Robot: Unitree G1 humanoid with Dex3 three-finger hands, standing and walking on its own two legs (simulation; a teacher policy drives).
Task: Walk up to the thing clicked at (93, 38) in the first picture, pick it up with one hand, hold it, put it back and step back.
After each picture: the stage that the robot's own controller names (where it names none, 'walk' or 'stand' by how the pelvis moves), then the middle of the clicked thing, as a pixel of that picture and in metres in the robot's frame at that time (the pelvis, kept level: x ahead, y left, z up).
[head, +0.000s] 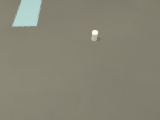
stand; (94, 35) +1.46 -0.15 -0.72
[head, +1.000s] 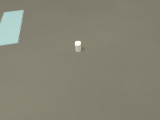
walk; (78, 46) +1.33 +0.15 -0.70
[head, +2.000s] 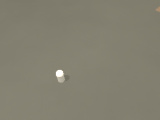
walk; (60, 76) +0.83 +0.30 -0.71
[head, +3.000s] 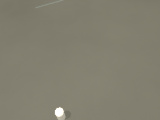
walk; (60, 114) +0.51 +0.25 -0.72
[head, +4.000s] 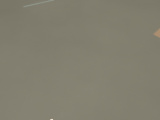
stand; out of the picture +0.41 +0.22 -0.72
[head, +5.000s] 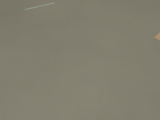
stand; out of the picture +0.39 +0.22 -0.73
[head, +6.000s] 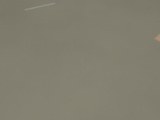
stand; out of the picture +0.38 +0.23 -0.73
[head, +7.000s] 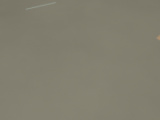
stand; out of the picture +0.37 +0.23 -0.73
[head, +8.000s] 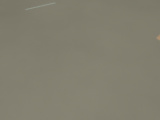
stand; out of the picture +0.37 +0.23 -0.73
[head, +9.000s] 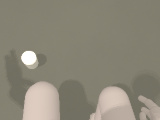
go down; (30, 60) +0.44 +0.25 -0.39
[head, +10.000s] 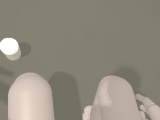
go down; (11, 49) +0.44 +0.29 -0.30
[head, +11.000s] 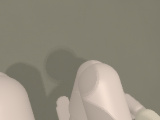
close in; out of the picture +0.41 +0.33 -0.22
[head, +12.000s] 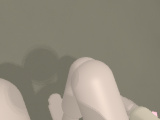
close; out of the picture +0.41 +0.33 -0.22
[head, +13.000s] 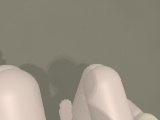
lift; out of the picture +0.36 +0.28 -0.17
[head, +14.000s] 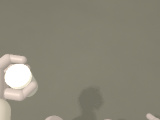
lift; (23, 81) +0.32 +0.20 +0.01
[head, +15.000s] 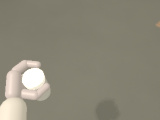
hold; (37, 85) +0.33 +0.16 +0.01
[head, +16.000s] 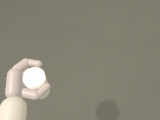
hold; (37, 84) +0.33 +0.17 +0.01
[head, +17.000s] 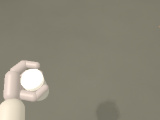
crouch; (36, 85) +0.33 +0.17 +0.01
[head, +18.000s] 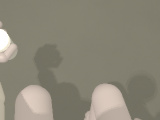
crouch; (2, 45) +0.44 +0.25 -0.09
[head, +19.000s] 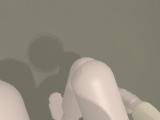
lower; out of the picture +0.39 +0.34 -0.23
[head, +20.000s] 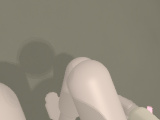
lower; out of the picture +0.40 +0.34 -0.22
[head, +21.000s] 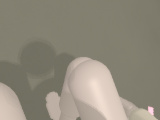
lower; out of the picture +0.41 +0.34 -0.22
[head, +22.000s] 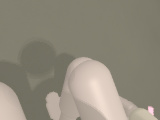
lower; out of the picture +0.40 +0.34 -0.22
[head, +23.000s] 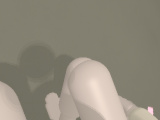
loosen; out of the picture +0.40 +0.34 -0.22
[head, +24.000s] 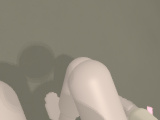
withdraw; out of the picture +0.40 +0.34 -0.22
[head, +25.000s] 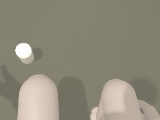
walk; (25, 54) +0.46 +0.28 -0.33
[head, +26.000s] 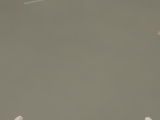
stand; out of the picture +0.39 +0.20 -0.66
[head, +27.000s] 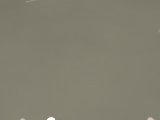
stand; out of the picture +0.41 +0.22 -0.67
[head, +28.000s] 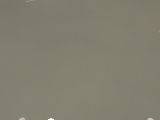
stand; out of the picture +0.40 +0.22 -0.67
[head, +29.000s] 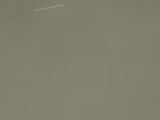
stand; out of the picture +0.42 +0.21 -0.72
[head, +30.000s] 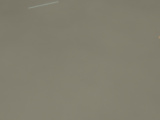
stand; out of the picture +0.38 +0.22 -0.73
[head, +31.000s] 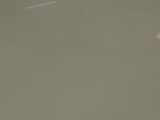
walk; out of the picture +0.38 +0.24 -0.73
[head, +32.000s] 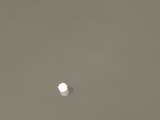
walk; (63, 89) +0.58 +0.20 -0.70
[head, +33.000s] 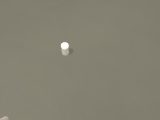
walk; (65, 49) +0.96 +0.15 -0.69
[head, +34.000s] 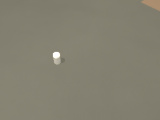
stand; (56, 58) +1.02 +0.23 -0.70
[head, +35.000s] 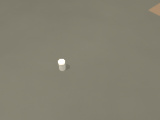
stand; (62, 65) +0.99 +0.22 -0.73
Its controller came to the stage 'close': yes
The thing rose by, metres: 0.71
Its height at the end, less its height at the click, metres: +0.00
